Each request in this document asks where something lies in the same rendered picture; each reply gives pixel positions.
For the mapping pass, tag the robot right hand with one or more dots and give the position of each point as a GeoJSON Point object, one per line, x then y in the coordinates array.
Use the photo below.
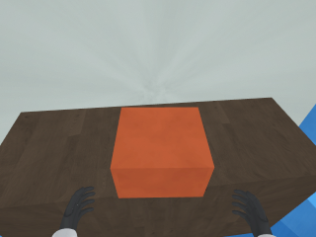
{"type": "Point", "coordinates": [255, 215]}

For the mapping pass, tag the robot left hand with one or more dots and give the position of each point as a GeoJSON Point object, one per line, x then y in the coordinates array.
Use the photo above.
{"type": "Point", "coordinates": [73, 212]}

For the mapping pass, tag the pedestal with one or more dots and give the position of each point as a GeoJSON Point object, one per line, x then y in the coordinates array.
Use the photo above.
{"type": "Point", "coordinates": [49, 155]}

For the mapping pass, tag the carton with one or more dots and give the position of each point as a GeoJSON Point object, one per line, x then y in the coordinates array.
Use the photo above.
{"type": "Point", "coordinates": [161, 152]}

